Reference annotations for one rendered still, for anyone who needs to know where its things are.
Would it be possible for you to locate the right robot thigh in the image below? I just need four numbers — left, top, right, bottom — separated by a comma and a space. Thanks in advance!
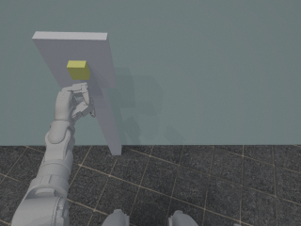
167, 214, 198, 226

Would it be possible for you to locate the button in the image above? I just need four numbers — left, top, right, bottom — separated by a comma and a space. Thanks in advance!
67, 60, 90, 80

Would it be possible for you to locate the robot right shin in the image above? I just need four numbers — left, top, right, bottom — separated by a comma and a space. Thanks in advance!
173, 210, 183, 215

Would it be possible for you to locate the panel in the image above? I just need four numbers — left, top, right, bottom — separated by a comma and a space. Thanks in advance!
32, 31, 122, 155

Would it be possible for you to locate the left robot forearm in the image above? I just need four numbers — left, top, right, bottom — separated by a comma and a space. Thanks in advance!
10, 120, 75, 226

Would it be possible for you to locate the left robot hand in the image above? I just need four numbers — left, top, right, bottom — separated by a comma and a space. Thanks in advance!
54, 82, 96, 126

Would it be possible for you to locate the left robot upper arm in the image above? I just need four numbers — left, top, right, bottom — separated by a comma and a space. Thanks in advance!
13, 196, 70, 226

